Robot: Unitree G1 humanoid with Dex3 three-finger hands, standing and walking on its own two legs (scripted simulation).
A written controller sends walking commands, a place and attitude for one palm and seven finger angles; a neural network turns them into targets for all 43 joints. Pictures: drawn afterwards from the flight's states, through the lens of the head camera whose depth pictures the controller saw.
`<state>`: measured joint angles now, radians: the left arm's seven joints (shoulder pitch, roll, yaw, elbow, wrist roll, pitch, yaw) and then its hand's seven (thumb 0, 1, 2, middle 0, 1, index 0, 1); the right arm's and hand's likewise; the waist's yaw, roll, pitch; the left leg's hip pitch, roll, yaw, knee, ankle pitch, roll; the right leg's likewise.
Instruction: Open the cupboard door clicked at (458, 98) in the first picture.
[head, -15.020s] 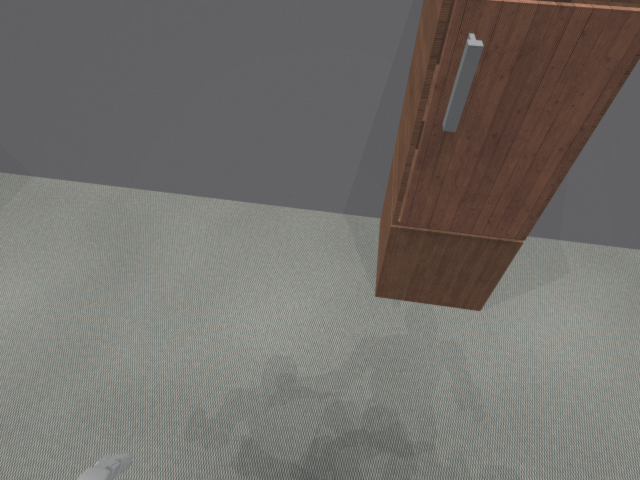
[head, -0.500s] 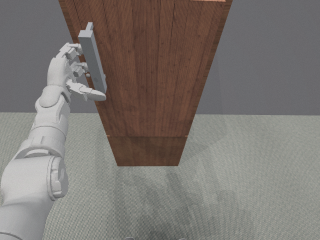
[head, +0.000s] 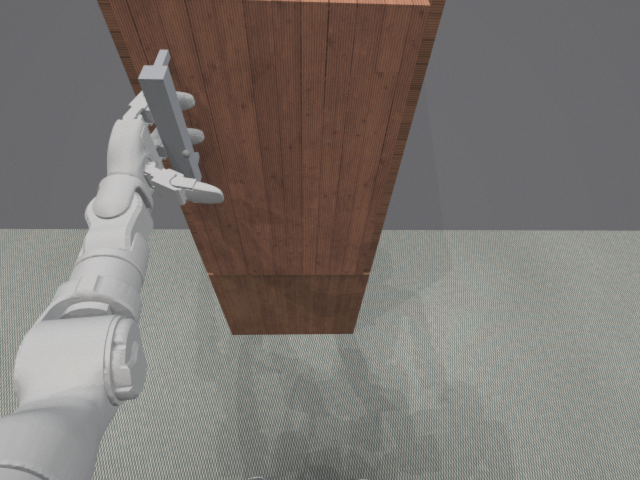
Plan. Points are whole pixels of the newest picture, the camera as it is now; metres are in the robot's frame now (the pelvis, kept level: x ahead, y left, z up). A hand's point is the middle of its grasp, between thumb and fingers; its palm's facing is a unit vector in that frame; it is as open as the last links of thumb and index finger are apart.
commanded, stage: slide the fingers in behind the handle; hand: left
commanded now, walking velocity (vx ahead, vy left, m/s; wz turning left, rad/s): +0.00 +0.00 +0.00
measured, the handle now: (178, 124) +0.55 +0.16 +0.13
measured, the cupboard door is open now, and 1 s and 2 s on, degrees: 0 0 28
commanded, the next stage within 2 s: close the thumb around the handle in 0.42 s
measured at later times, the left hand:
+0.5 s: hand (187, 155) +0.49 +0.14 +0.13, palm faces -0.02 -1.00 -0.01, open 14.1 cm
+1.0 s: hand (187, 155) +0.49 +0.14 +0.13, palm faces -0.01 -1.00 -0.02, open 8.3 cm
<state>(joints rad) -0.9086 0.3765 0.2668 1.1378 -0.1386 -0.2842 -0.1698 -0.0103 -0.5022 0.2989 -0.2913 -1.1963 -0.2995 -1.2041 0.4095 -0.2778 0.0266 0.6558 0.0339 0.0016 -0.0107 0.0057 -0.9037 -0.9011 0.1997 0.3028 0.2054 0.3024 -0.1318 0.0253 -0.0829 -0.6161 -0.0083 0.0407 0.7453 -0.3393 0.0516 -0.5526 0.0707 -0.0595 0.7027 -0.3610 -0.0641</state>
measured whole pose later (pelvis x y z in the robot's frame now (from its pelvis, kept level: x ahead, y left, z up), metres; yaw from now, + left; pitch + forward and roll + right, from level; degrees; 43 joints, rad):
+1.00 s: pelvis +0.00 +0.01 +0.00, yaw +1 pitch +12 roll -1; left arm -0.93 0.32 0.19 1.14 -0.15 -0.31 -0.09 0.00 0.37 0.67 -0.32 -1.29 -0.29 -1.30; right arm 0.41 -0.27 0.02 0.69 0.02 -0.02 0.01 0.01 -0.90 -0.90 0.20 0.30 0.21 0.30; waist -0.11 0.04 -0.09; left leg -0.63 -0.03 0.03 0.76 -0.35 0.06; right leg -0.56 0.05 -0.07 0.72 -0.38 -0.05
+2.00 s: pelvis +0.02 +0.00 +0.01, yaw -1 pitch +5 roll +0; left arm -0.10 -0.01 -0.02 0.07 -0.15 -0.01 0.21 0.04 0.61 0.70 -0.26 -1.31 -0.29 -1.26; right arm 0.21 -0.23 0.01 0.53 0.02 0.01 0.04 0.01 -0.91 -0.90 0.20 0.30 0.20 0.30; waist -0.01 0.04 -0.10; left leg -0.38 -0.02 0.06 0.63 -0.33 0.05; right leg -0.34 0.06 -0.02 0.63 -0.37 -0.06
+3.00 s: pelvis +0.01 -0.05 +0.01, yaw +3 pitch -1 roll +1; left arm 0.18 -0.07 -0.27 -0.18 0.01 0.08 0.48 0.01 -0.18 0.44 -0.31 -1.22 -0.31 -1.22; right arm 0.14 -0.19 0.03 0.57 -0.01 0.11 0.01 0.01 -0.90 -0.90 0.20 0.30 0.20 0.30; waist 0.01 0.06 -0.04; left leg -0.27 -0.02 -0.05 0.60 -0.30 0.00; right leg -0.21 0.08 -0.10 0.58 -0.36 -0.13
